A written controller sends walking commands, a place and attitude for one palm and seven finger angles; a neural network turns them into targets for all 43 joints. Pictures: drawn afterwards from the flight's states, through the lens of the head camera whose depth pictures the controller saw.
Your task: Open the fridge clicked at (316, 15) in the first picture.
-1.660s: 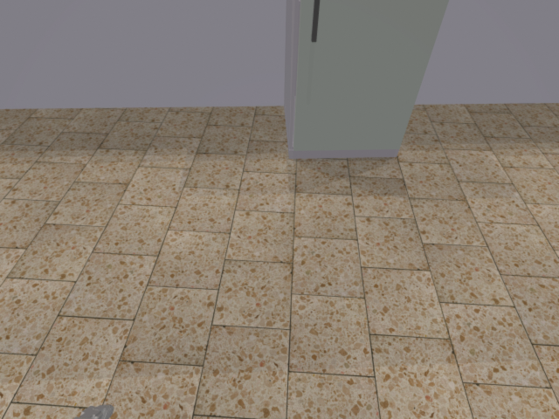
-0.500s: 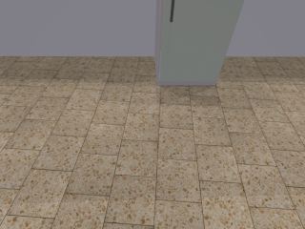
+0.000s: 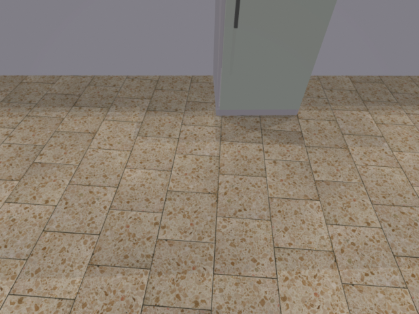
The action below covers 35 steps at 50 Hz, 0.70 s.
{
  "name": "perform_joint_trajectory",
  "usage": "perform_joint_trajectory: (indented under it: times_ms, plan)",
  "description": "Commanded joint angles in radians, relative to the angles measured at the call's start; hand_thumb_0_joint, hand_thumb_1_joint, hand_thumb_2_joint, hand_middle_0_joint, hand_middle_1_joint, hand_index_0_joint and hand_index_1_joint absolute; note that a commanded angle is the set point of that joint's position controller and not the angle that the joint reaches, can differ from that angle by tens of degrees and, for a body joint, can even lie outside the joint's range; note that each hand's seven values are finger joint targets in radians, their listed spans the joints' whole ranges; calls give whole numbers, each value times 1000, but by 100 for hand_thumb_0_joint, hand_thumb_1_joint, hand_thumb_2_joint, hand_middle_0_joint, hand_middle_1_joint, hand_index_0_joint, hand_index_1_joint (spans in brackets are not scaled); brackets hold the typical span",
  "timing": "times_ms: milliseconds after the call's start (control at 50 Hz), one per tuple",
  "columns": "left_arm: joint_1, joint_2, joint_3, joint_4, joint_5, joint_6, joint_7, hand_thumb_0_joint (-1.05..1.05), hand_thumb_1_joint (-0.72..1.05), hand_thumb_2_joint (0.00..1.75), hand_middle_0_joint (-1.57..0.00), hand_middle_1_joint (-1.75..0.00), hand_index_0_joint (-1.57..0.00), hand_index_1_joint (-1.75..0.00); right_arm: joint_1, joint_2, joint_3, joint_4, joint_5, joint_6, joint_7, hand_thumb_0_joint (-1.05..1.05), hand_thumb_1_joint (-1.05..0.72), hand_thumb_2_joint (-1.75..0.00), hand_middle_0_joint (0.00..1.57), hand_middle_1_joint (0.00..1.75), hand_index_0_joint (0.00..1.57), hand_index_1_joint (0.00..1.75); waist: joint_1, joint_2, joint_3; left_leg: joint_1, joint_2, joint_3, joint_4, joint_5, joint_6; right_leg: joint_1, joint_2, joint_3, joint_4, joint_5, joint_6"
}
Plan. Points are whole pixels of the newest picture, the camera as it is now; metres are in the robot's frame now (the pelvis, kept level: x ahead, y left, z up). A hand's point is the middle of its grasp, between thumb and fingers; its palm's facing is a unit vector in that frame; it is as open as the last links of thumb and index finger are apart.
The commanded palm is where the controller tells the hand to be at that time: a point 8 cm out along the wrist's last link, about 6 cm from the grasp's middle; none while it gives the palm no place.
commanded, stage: walk to a spot facing it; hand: left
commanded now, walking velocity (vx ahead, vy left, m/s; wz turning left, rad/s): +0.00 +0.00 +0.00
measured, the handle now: out of the picture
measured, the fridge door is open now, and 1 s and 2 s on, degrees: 0 0 0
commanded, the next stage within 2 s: none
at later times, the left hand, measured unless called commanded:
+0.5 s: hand out of the picture +0.11 +0.16 -0.19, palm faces -0.14 -0.96 -0.22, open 7.4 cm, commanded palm none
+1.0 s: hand (158, 269) +0.26 +0.15 -0.21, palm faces -0.19 -0.97 -0.15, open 7.4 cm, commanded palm none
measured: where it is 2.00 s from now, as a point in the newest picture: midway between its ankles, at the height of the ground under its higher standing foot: (251, 224)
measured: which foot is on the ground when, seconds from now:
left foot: down 0.00-0.48, up 0.50-0.92, down 0.94-1.00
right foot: down 0.00-0.94, up 0.96-1.00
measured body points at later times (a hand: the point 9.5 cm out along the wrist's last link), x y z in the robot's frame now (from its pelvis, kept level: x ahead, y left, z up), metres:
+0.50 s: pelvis +0.07 -0.03 -0.03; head +0.09 -0.05 +0.42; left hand +0.12 +0.21 -0.17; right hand +0.00 -0.28 -0.19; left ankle +0.00 +0.12 -0.74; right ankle +0.06 -0.12 -0.75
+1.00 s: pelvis +0.29 -0.03 -0.03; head +0.32 -0.01 +0.42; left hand +0.28 +0.20 -0.19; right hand +0.35 -0.27 -0.16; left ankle +0.39 +0.03 -0.75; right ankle +0.09 -0.11 -0.69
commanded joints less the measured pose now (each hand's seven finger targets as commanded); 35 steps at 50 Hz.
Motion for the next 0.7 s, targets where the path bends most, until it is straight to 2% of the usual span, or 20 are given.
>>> perform_joint_trajectory:
  times_ms: [0, 60, 80, 120, 200, 260, 300, 320, 340, 380, 400, 420, 440, 460, 480, 500, 520, 560, 620, 680]
  plan:
    - [-41, 206, 42, -64, -3, -19, 9, 0, 90, 90, -20, -30, -20, -30, -53, -213, -40, -63, 3, -25, -15, 0, -90, -90, 20, 30, 20, 30, -1, 7, -73, 20, 117, -81, -50, 193, 33, 7, -119, 93, -55, 177, -28]
    - [-39, 206, 42, -65, -3, -20, 10, 0, 90, 90, -20, -30, -20, -30, -55, -210, -40, -61, 4, -25, -15, 0, -90, -90, 20, 30, 20, 30, 0, 3, -70, 22, 118, -80, -50, 199, 33, 9, -120, 93, -57, 186, -28]
    - [-11, 143, 30, -49, -5, -12, 12, 0, 90, 90, -20, -30, -20, -30, -29, -147, -24, -47, 0, -18, -14, 0, -90, -90, 20, 30, 20, 30, -1, -7, -83, 32, 119, -62, -42, 157, 23, 7, -117, 96, -61, 147, -21]
    - [46, 83, 20, -37, 0, 10, 10, 0, 90, 90, -20, -30, -20, -30, 37, -79, -14, -35, -8, -1, -11, 0, -90, -90, 20, 30, 20, 30, -2, -14, -72, 23, 109, -30, -5, -23, 11, -34, -99, 117, -50, -55, -21]
    - [69, 100, 46, -77, 10, 29, -14, 0, 90, 90, -20, -30, -20, -30, 64, -108, -38, -61, -16, 8, -8, 0, -90, -90, 20, 30, 20, 30, -2, -6, 97, -102, 118, -38, -15, -381, 31, -198, -58, 170, -32, -367, -50]
    - [92, 70, 57, -115, 11, 20, -24, 0, 90, 90, -20, -30, -20, -30, 122, -127, -57, -79, -15, -3, -12, 0, -90, -90, 20, 30, 20, 30, -19, 58, 136, -73, 185, -114, -47, -467, 77, -313, -3, 141, 107, -364, -56]
    - [78, 18, 58, -147, 7, 3, -31, 0, 90, 90, -20, -30, -20, -30, 184, -157, -74, -78, -11, -21, -18, 0, -90, -90, 20, 30, 20, 30, -41, 189, 98, 50, 322, -246, -133, -388, 151, -408, 41, 6, 336, -231, -29]
    - [29, 8, 59, -170, 6, -3, -33, 0, 90, 90, -20, -30, -20, -30, 217, -152, -82, -72, -9, -30, -18, 0, -90, -90, 20, 30, 20, 30, -61, 193, 91, 114, 371, -270, -152, -282, 191, -481, 7, -7, 416, -281, -19]
    - [8, 2, 61, -188, 6, -7, -35, 0, 90, 90, -20, -30, -20, -30, 235, -141, -84, -71, -11, -38, -19, 0, -90, -90, 20, 30, 20, 30, -67, 194, 93, 154, 390, -254, -136, -145, 209, -522, -23, 1, 450, -309, -13]
    - [19, -26, 66, -187, 5, -21, -40, 0, 90, 90, -20, -30, -20, -30, 227, -108, -78, -67, -17, -44, -23, 0, -90, -90, 20, 30, 20, 30, -48, 170, 75, 134, 374, -138, -56, 103, 183, -445, -56, -16, 384, -321, -14]
    - [83, -39, 69, -164, 5, -23, -43, 0, 90, 90, -20, -30, -20, -30, 189, -98, -76, -75, -18, -43, -24, 0, -90, -90, 20, 30, 20, 30, -8, 154, 54, 47, 337, -49, 8, 114, 140, -297, -51, -44, 292, -265, -19]
    - [204, -41, 74, -122, 8, -25, -45, 0, 90, 90, -20, -30, -20, -30, 148, -87, -72, -83, -17, -41, -23, 0, -90, -90, 20, 30, 20, 30, 54, 78, 8, -61, 266, 46, 168, 103, 90, -88, -10, -89, 165, -138, -26]
    - [368, 15, 90, -64, 15, -33, -36, 0, 90, 90, -20, -30, -20, -30, 120, -45, -64, -101, -5, -42, -16, 0, -90, -90, 20, 30, 20, 30, 126, -106, -56, -264, 174, 154, 439, 35, 36, 168, -73, 39, 47, -103, -58]
    - [520, 130, 115, -23, 15, -46, -13, 0, 90, 90, -20, -30, -20, -30, 67, 35, -43, -159, 2, -51, -7, 0, -90, -90, 20, 30, 20, 30, 169, -424, -62, -559, 34, 197, 735, -353, -19, 297, -343, 519, -110, -29, -154]
    - [542, 117, 107, -14, -3, -46, 3, 0, 90, 90, -20, -30, -20, -30, 22, 5, -49, -181, -6, -58, -6, 0, -90, -90, 20, 30, 20, 30, 159, -293, -67, -609, 61, 74, 828, -366, -2, 304, -380, 610, -135, 61, -217]
    - [470, 85, 100, -28, -4, -50, 7, 0, 90, 90, -20, -30, -20, -30, 28, 1, -60, -163, -3, -62, -6, 0, -90, -90, 20, 30, 20, 30, 123, -178, -14, -614, 107, 43, 850, -274, 7, 243, -363, 531, -117, 53, -245]
    - [422, 50, 94, -40, -2, -51, 8, 0, 90, 90, -20, -30, -20, -30, 7, 25, -59, -149, -5, -61, -4, 0, -90, -90, 20, 30, 20, 30, 106, -84, 24, -609, 127, 47, 867, -228, 3, 177, -350, 506, -119, 51, -243]
    - [345, -10, 72, -60, 8, -55, 12, 0, 90, 90, -20, -30, -20, -30, 32, 49, -60, -128, -15, -46, 2, 0, -90, -90, 20, 30, 20, 30, 52, -40, 102, -559, 146, 43, 830, -151, -15, 21, -306, 398, -149, 68, -221]
    - [310, -23, 69, -57, 11, -67, 13, 0, 90, 90, -20, -30, -20, -30, 98, 87, -66, -110, -13, -24, 12, 0, -90, -90, 20, 30, 20, 30, -3, -52, 90, -510, 139, 76, 743, -59, -37, -32, -237, 242, -173, 127, -188]
    - [336, -41, 64, -35, 7, -75, 14, 0, 90, 90, -20, -30, -20, -30, 64, 97, -68, -136, -11, -20, 22, 0, -90, -90, 20, 30, 20, 30, 0, -95, 92, -528, 128, 92, 659, 32, -43, -9, -194, 186, -186, 171, -173]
